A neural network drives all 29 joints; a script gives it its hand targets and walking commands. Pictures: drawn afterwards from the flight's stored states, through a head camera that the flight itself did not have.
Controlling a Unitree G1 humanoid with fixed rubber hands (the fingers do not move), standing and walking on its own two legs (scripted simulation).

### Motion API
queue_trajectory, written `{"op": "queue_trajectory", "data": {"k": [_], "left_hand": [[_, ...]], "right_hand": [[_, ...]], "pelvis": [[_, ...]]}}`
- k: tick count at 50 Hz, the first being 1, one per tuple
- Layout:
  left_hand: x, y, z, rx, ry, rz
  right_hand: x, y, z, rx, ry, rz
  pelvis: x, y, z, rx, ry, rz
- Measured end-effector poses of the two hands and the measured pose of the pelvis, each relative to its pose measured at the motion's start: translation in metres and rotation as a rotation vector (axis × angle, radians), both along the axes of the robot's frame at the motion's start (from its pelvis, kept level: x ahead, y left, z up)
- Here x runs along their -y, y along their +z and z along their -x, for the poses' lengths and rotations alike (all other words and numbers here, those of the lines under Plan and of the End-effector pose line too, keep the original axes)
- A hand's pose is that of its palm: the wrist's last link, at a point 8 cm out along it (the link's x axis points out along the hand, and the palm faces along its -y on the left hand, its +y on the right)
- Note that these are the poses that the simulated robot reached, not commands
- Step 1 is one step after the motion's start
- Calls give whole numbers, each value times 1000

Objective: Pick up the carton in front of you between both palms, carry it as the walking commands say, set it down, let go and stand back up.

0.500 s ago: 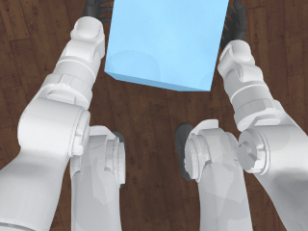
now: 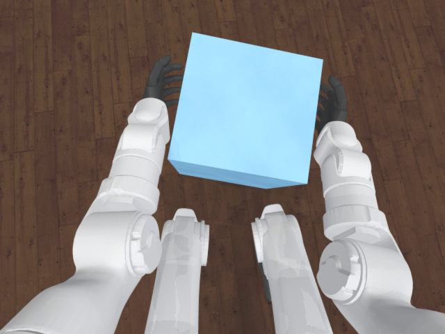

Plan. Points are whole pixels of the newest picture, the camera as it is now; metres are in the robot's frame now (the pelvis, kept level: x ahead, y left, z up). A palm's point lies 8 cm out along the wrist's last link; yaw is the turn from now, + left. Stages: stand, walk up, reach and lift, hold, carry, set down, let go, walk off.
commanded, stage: reach and lift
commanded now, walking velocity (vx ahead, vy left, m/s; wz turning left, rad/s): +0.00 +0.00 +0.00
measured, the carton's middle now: (237, 127) +0.48 -0.02 -0.14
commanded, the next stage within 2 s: none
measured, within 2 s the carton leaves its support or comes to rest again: neither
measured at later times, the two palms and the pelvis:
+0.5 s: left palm (122, 79) +0.46 +0.13 +0.08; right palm (382, 93) +0.44 -0.17 +0.08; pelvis +0.04 -0.01 +0.13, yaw +1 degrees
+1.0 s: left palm (5, 8) +0.42 +0.14 +0.24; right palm out of the picture +0.42 -0.16 +0.24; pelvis +0.10 -0.01 +0.27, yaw +1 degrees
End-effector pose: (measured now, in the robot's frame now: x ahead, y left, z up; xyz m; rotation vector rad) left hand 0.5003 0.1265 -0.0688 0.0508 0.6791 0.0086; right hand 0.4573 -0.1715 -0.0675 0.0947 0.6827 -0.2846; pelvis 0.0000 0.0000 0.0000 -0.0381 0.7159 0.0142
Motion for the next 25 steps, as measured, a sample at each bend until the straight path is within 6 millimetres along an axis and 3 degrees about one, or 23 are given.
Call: {"op": "queue_trajectory", "data": {"k": [15, 25], "left_hand": [[-4, 79, 21, 14, 44, 26], [-7, 146, 37, 6, 76, 34]], "right_hand": [[-3, 84, 5, 17, 38, 0], [-6, 149, 15, 12, 54, -11]], "pelvis": [[4, 72, -22, 8, -1, -16], [5, 129, -45, 89, -1, -22]]}}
